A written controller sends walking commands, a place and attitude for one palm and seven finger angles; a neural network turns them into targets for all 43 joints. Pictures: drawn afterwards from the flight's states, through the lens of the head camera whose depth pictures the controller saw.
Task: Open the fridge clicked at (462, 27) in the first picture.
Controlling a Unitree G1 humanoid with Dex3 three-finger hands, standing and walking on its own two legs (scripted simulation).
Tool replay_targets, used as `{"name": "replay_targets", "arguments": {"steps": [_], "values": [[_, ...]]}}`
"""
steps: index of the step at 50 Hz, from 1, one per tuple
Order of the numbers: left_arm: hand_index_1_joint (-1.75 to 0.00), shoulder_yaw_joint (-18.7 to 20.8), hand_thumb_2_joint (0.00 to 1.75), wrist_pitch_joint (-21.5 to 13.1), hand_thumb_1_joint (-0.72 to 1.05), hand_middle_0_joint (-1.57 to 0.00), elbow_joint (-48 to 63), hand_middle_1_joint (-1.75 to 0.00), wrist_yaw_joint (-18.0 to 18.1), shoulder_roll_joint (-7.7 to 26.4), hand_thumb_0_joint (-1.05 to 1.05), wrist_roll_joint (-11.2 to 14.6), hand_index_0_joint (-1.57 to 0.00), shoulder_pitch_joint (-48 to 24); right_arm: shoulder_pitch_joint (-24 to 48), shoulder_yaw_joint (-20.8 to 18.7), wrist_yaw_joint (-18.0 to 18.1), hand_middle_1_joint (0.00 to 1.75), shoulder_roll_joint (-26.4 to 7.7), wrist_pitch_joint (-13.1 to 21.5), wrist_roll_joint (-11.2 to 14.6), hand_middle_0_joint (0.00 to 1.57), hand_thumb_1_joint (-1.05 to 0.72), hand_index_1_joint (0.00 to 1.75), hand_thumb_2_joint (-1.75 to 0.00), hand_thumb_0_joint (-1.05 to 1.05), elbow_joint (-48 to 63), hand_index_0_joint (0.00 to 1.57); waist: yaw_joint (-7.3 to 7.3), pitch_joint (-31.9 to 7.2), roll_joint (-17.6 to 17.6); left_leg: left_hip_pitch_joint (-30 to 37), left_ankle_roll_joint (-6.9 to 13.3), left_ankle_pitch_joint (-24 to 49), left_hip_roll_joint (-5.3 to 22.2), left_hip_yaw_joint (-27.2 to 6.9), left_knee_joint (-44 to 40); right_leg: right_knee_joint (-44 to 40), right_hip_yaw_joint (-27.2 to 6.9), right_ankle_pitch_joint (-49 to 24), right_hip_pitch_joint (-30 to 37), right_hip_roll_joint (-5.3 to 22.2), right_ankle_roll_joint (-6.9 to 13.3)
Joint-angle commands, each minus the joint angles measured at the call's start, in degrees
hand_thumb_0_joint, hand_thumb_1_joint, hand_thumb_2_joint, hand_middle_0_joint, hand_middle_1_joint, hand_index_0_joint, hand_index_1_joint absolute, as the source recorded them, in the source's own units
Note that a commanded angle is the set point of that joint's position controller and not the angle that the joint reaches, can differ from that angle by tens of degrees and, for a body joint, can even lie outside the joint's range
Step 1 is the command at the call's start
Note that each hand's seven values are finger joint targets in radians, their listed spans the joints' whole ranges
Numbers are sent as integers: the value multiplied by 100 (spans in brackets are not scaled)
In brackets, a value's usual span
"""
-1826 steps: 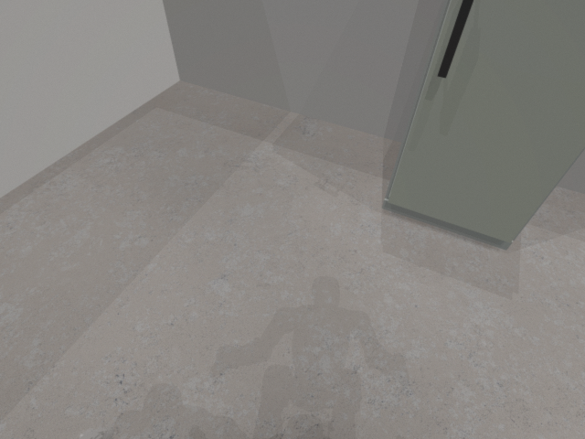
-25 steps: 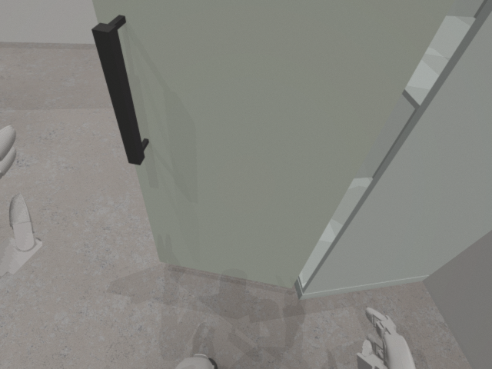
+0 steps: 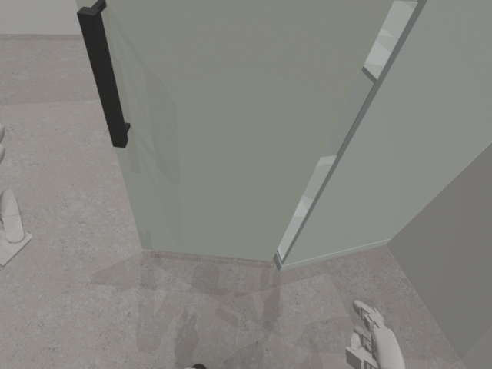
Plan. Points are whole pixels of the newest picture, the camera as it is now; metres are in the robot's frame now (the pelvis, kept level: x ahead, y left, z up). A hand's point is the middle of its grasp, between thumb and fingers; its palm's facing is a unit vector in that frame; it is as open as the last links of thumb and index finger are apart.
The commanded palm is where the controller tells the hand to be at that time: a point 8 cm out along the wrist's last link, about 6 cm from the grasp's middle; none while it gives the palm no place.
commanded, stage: stop stepping back and stand still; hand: left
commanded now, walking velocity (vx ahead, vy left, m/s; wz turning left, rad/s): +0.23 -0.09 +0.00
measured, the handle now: (111, 82) +0.60 +0.31 +0.11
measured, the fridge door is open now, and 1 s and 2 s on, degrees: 70 70 70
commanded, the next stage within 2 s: let the arm hang, fingers relaxed in 1.02 s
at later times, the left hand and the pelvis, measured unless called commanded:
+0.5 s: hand out of the picture +0.17 +0.27 +0.17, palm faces +0.41 -0.81 -0.41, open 7.5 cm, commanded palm +0.10 +0.31 +0.18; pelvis -0.04 +0.01 +0.00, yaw +0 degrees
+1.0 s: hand (14, 255) +0.20 +0.27 +0.16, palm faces +0.40 -0.80 -0.45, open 7.5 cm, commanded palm +0.14 +0.31 +0.18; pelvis +0.00 +0.01 +0.00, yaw +0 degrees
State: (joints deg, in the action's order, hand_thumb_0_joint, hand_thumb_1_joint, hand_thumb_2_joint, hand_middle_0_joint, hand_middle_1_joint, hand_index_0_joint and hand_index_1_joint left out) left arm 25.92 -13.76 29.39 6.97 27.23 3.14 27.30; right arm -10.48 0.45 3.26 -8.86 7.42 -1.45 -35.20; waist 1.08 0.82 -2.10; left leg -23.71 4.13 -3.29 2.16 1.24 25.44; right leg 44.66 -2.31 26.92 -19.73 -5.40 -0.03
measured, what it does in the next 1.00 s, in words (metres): steps on the spot: right foot, then left foot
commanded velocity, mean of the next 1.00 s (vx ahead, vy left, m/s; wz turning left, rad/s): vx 0.06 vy -0.02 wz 0.00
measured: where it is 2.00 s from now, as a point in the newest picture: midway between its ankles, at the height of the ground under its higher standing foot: outside the picture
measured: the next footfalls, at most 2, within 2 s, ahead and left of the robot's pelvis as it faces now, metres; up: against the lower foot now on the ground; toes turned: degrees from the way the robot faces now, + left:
right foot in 0.14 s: -0.01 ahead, -0.09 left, +0.00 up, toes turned -1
left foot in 0.32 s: +0.05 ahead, +0.11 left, +0.00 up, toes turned +1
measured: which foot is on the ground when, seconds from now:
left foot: down 0.00-0.16, up 0.18-0.30, down 0.32-1.00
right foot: up 0.00-0.12, down 0.14-1.00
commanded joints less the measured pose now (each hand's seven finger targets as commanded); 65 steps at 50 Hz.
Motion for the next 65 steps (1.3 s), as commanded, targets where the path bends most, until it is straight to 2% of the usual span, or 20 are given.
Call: {"name": "replay_targets", "arguments": {"steps": [1,4,6,8,10,14,16,18,20,23,25,28,31,38,54,55,56,59,62,65], "values": [[-30,558,90,-261,90,-20,1757,-30,121,708,0,76,-20,851,133,-349,-6,30,-1021,331,63,20,-90,30,-90,0,957,20,-185,-1155,1830,373,-193,-3214,873,-1180,-2015,-1094,705,164,1260,-171,113],[-30,776,90,-80,90,-20,1645,-30,192,1079,0,30,-20,755,36,-336,105,30,-1007,292,21,20,-90,30,-90,0,864,20,-123,-983,1519,384,-758,-2958,270,-574,-1669,-2690,724,-162,1926,-91,244],[-30,788,90,-58,90,-20,1429,-30,207,1134,0,63,-20,498,-77,-327,160,30,-944,180,-5,20,-90,30,-90,0,700,20,-34,-880,467,1267,-664,-1853,-130,64,228,-3407,-131,-256,702,980,625],[-30,763,90,6,90,-20,1189,-30,281,1122,0,97,-20,-207,48,-306,209,30,-968,148,-13,20,-90,30,-90,0,533,20,-36,-736,-449,1402,-587,-1464,-127,-163,2095,-3662,-1064,798,-671,2115,1159],[-30,216,90,199,90,-20,398,-30,273,499,0,28,-20,-361,-16,-416,220,30,-1102,127,141,20,-90,30,-90,0,428,20,53,61,-980,635,-521,-1605,-37,-540,2908,-3552,-1379,1494,-1088,2254,1277],[-30,-71,90,-7,90,-20,408,-30,313,566,0,-193,-20,-1549,389,-274,256,30,-1072,175,173,20,-90,30,-90,0,420,20,68,553,246,788,-299,-1627,63,-141,591,-2512,-413,413,-564,1584,662],[-30,38,90,-150,90,-20,856,-30,299,596,0,-200,-20,-1225,260,-294,261,30,-1181,326,160,20,-90,30,-90,0,553,20,-53,313,1409,1089,37,-1526,617,-1315,-551,-1288,65,-335,-422,656,256],[-30,222,90,-255,90,-20,1301,-30,252,757,0,-101,-20,-847,210,-206,209,30,-1002,416,67,20,-90,30,-90,0,532,20,24,63,2065,771,188,-3156,1267,-2943,-1770,-271,246,87,-234,265,30],[-30,565,90,-349,90,-20,1533,-30,261,959,0,-160,-20,-659,170,-213,161,30,-885,534,-52,20,-90,30,-90,0,517,20,-65,68,1503,325,296,-3398,1378,-2873,-2031,23,13,-131,133,414,76],[-30,598,90,-313,90,-20,1278,-30,247,741,0,-165,-20,265,132,-215,71,30,-924,517,18,20,-90,30,-90,0,545,20,-146,-453,1429,150,63,-2765,855,-1311,-1352,-1711,431,-529,1379,349,85],[-30,549,90,-276,90,-20,886,-30,219,632,0,-147,-20,589,43,-217,63,30,-915,460,56,20,-90,30,-90,0,601,20,-71,-509,1157,-56,-162,-2403,454,-795,-918,-2336,344,-892,1830,445,153],[-30,538,90,-237,90,-20,351,-30,207,605,0,-125,-20,216,21,-279,85,30,-939,388,67,20,-90,30,-90,0,566,20,-43,-315,106,204,-269,-2082,136,-439,34,-2821,-642,-288,918,997,382],[-30,294,90,-160,90,-20,242,-30,214,456,0,-62,-20,-54,31,-288,77,30,-958,317,142,20,-90,30,-90,0,523,20,-6,-229,-476,583,-293,-1179,89,-352,856,-3008,-1306,-666,396,1626,696],[-30,247,90,-260,90,-20,877,-30,276,654,0,-175,-20,-625,309,-204,191,30,-968,332,140,20,-90,30,-90,0,625,20,-173,-604,689,1221,-54,664,518,-935,-260,-1898,-20,-2345,960,719,31],[-30,461,90,-153,90,-20,733,-30,270,676,0,-5,-20,199,279,-250,188,30,-993,26,188,20,-90,30,-90,0,915,20,-127,-909,525,1227,-233,876,299,-491,95,-2173,-241,-3311,1207,935,97],[-30,354,90,-139,90,-20,701,-30,268,583,0,-16,-20,155,252,-228,189,30,-966,22,186,20,-90,30,-90,0,889,20,-116,-877,487,1193,-231,831,312,-532,57,-2171,-209,-3199,1218,922,100],[-30,-2050,90,794,90,-20,-3397,-30,-489,-246,0,-359,-20,-286,763,-454,-322,30,-1995,225,346,20,-90,30,-90,0,-41,20,73,-330,454,883,-261,1581,374,-518,925,-1391,295,-3702,551,1419,201],[-30,-2007,90,1326,90,-20,-4111,-30,-697,-367,0,-474,-20,-762,246,-435,-312,30,-1765,-328,130,20,-90,30,-90,0,-134,20,-98,-515,166,596,-27,521,617,-978,405,-1323,213,-1372,254,1050,214],[-30,-2129,90,1321,90,-20,-5123,-30,-720,-194,0,-488,-20,-1146,379,-332,-288,30,-1826,-445,37,20,-90,30,-90,0,-292,20,-168,-404,-642,241,44,144,421,-1105,322,-1608,-23,-1326,666,1098,295],[-30,-2267,90,1327,90,-20,-6244,-30,-678,-129,0,-492,-20,-1546,260,-292,-296,30,-1717,-592,-18,20,-90,30,-90,0,-695,20,-56,-411,-601,690,-109,-39,143,-889,413,-1994,-374,-1490,512,1391,515]]}}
